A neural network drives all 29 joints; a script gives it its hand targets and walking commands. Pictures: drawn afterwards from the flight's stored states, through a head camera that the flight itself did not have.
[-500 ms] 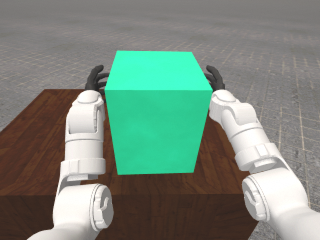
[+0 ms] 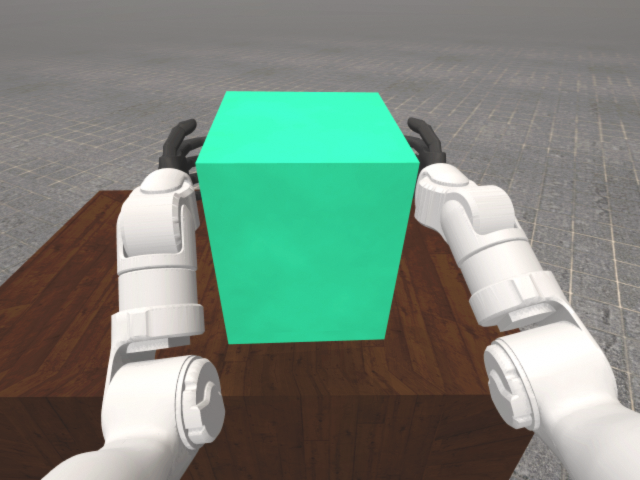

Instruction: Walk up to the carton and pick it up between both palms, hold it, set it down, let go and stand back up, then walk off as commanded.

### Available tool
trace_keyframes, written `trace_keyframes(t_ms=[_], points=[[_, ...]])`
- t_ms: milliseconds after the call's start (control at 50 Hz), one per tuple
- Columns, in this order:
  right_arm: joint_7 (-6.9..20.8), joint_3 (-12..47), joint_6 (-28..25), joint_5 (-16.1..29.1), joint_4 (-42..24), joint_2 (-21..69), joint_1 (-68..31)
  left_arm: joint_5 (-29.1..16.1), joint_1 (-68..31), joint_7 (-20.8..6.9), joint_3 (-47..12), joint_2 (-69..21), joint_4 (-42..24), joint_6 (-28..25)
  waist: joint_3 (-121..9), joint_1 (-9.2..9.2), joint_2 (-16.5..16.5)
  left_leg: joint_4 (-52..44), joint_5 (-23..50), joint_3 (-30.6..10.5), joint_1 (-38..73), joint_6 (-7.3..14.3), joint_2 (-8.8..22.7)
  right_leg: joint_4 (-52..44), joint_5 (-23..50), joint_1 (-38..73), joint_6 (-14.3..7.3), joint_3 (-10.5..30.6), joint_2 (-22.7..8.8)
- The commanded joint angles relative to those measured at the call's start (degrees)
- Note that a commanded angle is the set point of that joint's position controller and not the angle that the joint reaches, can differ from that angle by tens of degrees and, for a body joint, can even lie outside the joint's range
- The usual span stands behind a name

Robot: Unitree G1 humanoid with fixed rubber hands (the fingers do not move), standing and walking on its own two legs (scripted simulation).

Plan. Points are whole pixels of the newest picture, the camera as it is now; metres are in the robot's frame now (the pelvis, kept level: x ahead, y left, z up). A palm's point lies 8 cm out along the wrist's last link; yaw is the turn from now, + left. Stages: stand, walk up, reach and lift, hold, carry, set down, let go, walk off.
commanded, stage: hold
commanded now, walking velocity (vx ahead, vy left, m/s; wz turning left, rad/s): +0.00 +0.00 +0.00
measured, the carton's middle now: (305, 215) +0.38 +0.01 +0.22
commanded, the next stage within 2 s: none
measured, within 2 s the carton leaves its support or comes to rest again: neither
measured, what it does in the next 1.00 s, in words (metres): stands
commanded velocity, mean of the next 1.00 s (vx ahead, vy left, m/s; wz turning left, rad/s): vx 0.00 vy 0.00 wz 0.00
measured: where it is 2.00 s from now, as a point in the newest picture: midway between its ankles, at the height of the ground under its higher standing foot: outside the picture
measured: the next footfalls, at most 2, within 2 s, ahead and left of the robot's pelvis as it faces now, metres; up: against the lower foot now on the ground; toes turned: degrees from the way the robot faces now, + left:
none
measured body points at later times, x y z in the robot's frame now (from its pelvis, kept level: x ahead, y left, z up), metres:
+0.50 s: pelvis -0.01 +0.00 +0.00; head -0.10 +0.02 +0.44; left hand +0.37 +0.16 +0.29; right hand +0.37 -0.14 +0.29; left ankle +0.02 +0.14 -0.75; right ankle -0.02 -0.10 -0.75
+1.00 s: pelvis +0.00 +0.00 +0.00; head -0.10 +0.02 +0.44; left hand +0.38 +0.16 +0.28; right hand +0.38 -0.14 +0.28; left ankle +0.02 +0.14 -0.75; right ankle -0.02 -0.10 -0.75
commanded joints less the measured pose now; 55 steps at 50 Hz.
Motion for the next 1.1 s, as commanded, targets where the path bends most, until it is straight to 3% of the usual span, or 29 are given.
trace_keyframes(t_ms=[0, 40, 80, 100, 140, 160, 240, 260, 300, 320, 360, 380, 460, 520, 600, 640, 680, 700, 760, 780, 800, 860, 900, 920, 960, 980, 1060, 1080], points=[[8.14, 15.41, -2.65, 9.05, -23.28, 40.57, -57.93, -10.13, -48.18, -8.08, -24.33, -35.37, -7.62, -5.19, -19.69, 0.02, 3.30, -1.60, 17.46, 1.92, 5.30, -0.43, -5.90, -1.40, 17.67, 3.45, 5.14, 3.52, 3.96], [8.23, 15.13, -2.63, 9.69, -24.73, 40.89, -60.96, -11.24, -50.95, -7.66, -25.05, -35.17, -7.69, -5.55, -21.68, -0.53, 3.11, -0.95, 17.26, 1.49, 5.97, -0.46, -5.84, -1.18, 16.63, 1.79, 4.96, 3.19, 4.24], [8.71, 14.70, -2.84, 9.92, -25.59, 40.83, -61.50, -12.74, -50.77, -7.12, -25.73, -37.18, -8.18, -5.74, -23.83, 0.12, 3.39, -0.82, 17.72, 1.02, 5.89, -0.59, -5.49, -1.23, 16.18, 1.80, 4.48, 3.28, 4.26], [8.56, 13.68, -2.34, 9.43, -22.91, 39.99, -60.74, -11.55, -50.91, -7.18, -24.51, -35.73, -6.40, -5.69, -21.65, -0.45, 3.56, -0.83, 16.11, 1.14, 5.06, -0.38, -5.68, -1.66, 15.16, 1.24, 4.61, 3.25, 4.08], [8.91, 13.44, -2.30, 8.94, -21.24, 40.44, -62.61, -10.87, -51.19, -7.34, -22.29, -34.88, -3.17, -5.95, -19.98, 1.02, 1.87, -2.25, 13.32, 1.54, 4.41, 0.67, -5.62, -2.18, 12.25, 0.26, 4.85, 3.66, 3.65], [8.83, 12.40, -2.16, 8.40, -18.75, 39.81, -62.23, -10.26, -51.32, -7.44, -21.88, -34.65, -0.67, -5.65, -18.46, 0.35, 2.76, -2.21, 11.42, 1.69, 3.46, 0.50, -5.55, -2.60, 10.59, -0.09, 4.78, 3.63, 3.68], [9.12, 13.48, -2.35, 9.90, -18.92, 41.34, -62.64, -12.77, -55.20, -6.90, -23.54, -36.21, -5.55, -7.13, -23.81, 0.29, 3.04, -1.17, 14.45, 0.95, 4.22, 0.07, -5.75, -1.32, 14.93, 1.67, 4.75, 4.10, 3.85], [9.05, 13.02, -2.52, 10.01, -18.93, 40.56, -63.94, -12.20, -53.92, -6.78, -23.07, -36.28, -2.88, -6.58, -22.66, 0.62, 4.17, -0.45, 14.69, 1.25, 3.72, -0.26, -5.82, -1.22, 14.73, 1.42, 4.55, 4.11, 3.65], [8.91, 12.44, -2.60, 9.77, -19.12, 40.56, -64.02, -12.17, -55.37, -6.58, -22.95, -35.40, -4.14, -7.15, -24.24, 0.37, 3.51, -0.67, 13.62, 1.07, 4.13, 0.09, -5.54, -1.11, 14.17, 0.55, 4.80, 3.56, 3.81], [9.11, 10.94, -2.37, 9.03, -15.45, 39.31, -62.41, -12.21, -55.84, -6.52, -22.59, -36.59, -2.78, -7.21, -22.45, -0.46, 4.91, -1.02, 12.43, 0.93, 4.31, -0.41, -5.13, -1.84, 11.23, -0.95, 4.27, 3.64, 3.83], [9.10, 12.15, -2.55, 9.03, -17.46, 39.81, -60.95, -12.69, -52.76, -6.47, -23.16, -36.17, -2.96, -7.27, -24.19, -0.07, 3.39, -0.59, 15.81, 1.04, 4.36, -0.77, -5.36, -1.52, 15.36, 2.08, 4.38, 3.81, 4.08], [8.86, 11.32, -1.78, 8.80, -14.09, 38.61, -59.30, -11.71, -52.79, -6.60, -22.14, -35.45, -2.33, -6.86, -20.88, -0.82, 4.10, -0.72, 15.24, 0.78, 4.04, -0.59, -5.28, -1.73, 15.61, 1.06, 4.57, 3.87, 3.88], [8.82, 12.80, -2.31, 10.47, -17.92, 39.54, -61.64, -11.94, -53.80, -6.64, -23.01, -35.25, -3.74, -6.84, -21.91, 0.16, 5.05, -0.22, 16.65, 1.44, 4.06, -0.70, -5.86, -1.32, 16.37, 1.49, 4.75, 3.89, 3.76], [9.04, 12.11, -2.45, 10.34, -18.41, 39.65, -63.71, -12.57, -54.97, -6.45, -22.10, -35.46, -2.80, -7.20, -23.15, 0.09, 3.22, -0.37, 15.67, 0.91, 4.55, -0.34, -5.44, -1.69, 14.83, 0.16, 4.44, 3.71, 3.68], [9.50, 11.51, -2.54, 10.32, -17.06, 39.34, -63.62, -12.88, -55.18, -5.89, -23.72, -37.46, -3.17, -7.03, -22.51, 0.00, 6.04, -0.33, 15.48, 0.71, 5.07, -0.97, -5.17, -1.93, 12.81, -1.35, 3.92, 3.68, 4.14], [9.41, 11.71, -2.46, 10.18, -17.29, 39.17, -63.39, -13.11, -54.91, -5.46, -23.36, -36.63, -2.83, -7.43, -22.68, -0.10, 4.65, -0.33, 15.36, 0.55, 4.91, -1.07, -5.17, -2.20, 12.75, -0.61, 3.98, 3.80, 4.12], [9.32, 12.93, -2.81, 11.21, -19.81, 40.11, -63.65, -14.03, -55.72, -5.09, -25.26, -38.46, -6.95, -8.04, -26.24, -0.04, 5.77, 0.42, 17.70, 0.65, 6.14, -1.58, -5.12, -1.53, 15.73, 0.42, 4.10, 3.83, 4.58], [9.37, 13.54, -2.74, 11.43, -19.35, 40.38, -62.66, -14.01, -54.77, -4.96, -24.50, -37.17, -5.02, -7.91, -25.14, 0.75, 4.67, 0.40, 18.61, 0.79, 5.43, -1.16, -5.39, -1.47, 16.45, 0.18, 4.34, 3.84, 4.35], [9.51, 11.41, -2.11, 9.91, -14.66, 39.12, -62.05, -11.90, -55.25, -5.38, -21.87, -35.95, -1.97, -7.42, -21.70, 0.45, 4.75, -0.52, 12.81, 0.46, 3.92, -0.47, -4.75, -2.05, 11.10, -0.87, 3.93, 3.93, 3.85], [9.48, 11.90, -2.73, 10.19, -17.40, 40.01, -62.71, -13.10, -54.53, -5.36, -24.66, -36.71, -3.85, -7.63, -24.30, -0.13, 4.93, -0.22, 14.97, 0.85, 4.45, -0.97, -5.31, -1.56, 13.72, -0.18, 4.32, 3.81, 4.13], [9.51, 13.21, -2.76, 11.33, -19.54, 40.32, -63.99, -14.04, -55.75, -5.04, -24.84, -37.75, -5.76, -7.91, -26.72, 0.40, 5.02, 0.51, 17.26, 0.85, 5.88, -1.19, -5.06, -1.16, 15.65, -0.16, 4.26, 3.83, 4.25], [9.17, 13.13, -2.47, 11.21, -19.50, 39.97, -62.73, -14.46, -54.51, -4.71, -25.89, -38.13, -6.29, -8.03, -25.79, -0.12, 4.35, 0.96, 19.20, 0.65, 5.94, -1.51, -5.30, -1.21, 17.96, -0.02, 4.44, 4.10, 4.64], [9.21, 11.83, -1.41, 10.45, -14.82, 39.25, -61.29, -12.10, -53.90, -5.07, -22.15, -35.93, -2.68, -7.23, -19.82, 0.06, 2.71, -0.25, 14.22, 0.48, 4.32, -0.59, -4.90, -2.25, 12.87, -1.06, 4.41, 4.43, 4.05], [9.34, 11.81, -1.47, 10.42, -16.05, 39.62, -62.52, -11.67, -53.16, -5.39, -21.34, -35.37, -0.51, -7.04, -20.14, 1.22, 2.06, -1.22, 11.73, 1.02, 2.32, 0.21, -5.15, -2.42, 10.68, -0.97, 4.61, 4.51, 3.98], [9.63, 12.61, -2.20, 10.25, -16.83, 40.37, -63.77, -12.91, -54.91, -5.27, -23.01, -36.81, -2.47, -7.58, -22.82, 0.64, 2.45, -0.53, 13.04, 0.96, 3.79, -0.25, -5.11, -2.02, 12.46, -0.36, 4.32, 4.64, 3.94], [9.58, 13.24, -2.30, 11.32, -18.99, 40.53, -64.69, -12.55, -54.81, -5.18, -22.82, -37.09, -3.28, -7.53, -24.26, 1.53, 2.67, -0.05, 14.61, 1.03, 4.11, -0.40, -5.21, -1.69, 14.08, 0.41, 4.54, 4.58, 4.09], [9.22, 12.88, -2.14, 11.96, -19.10, 39.87, -63.09, -13.80, -55.46, -4.77, -24.36, -37.11, -5.66, -7.43, -26.01, 0.56, 5.09, 0.89, 19.00, 0.87, 6.10, -1.56, -5.21, -1.33, 17.00, 0.30, 4.47, 4.07, 4.54], [9.10, 12.59, -2.14, 11.50, -19.25, 39.54, -62.23, -14.69, -55.02, -4.83, -25.95, -38.42, -6.84, -7.40, -25.84, -0.47, 5.41, 1.04, 19.43, 0.66, 6.17, -1.64, -5.14, -1.44, 17.55, -0.31, 4.34, 4.66, 4.48]])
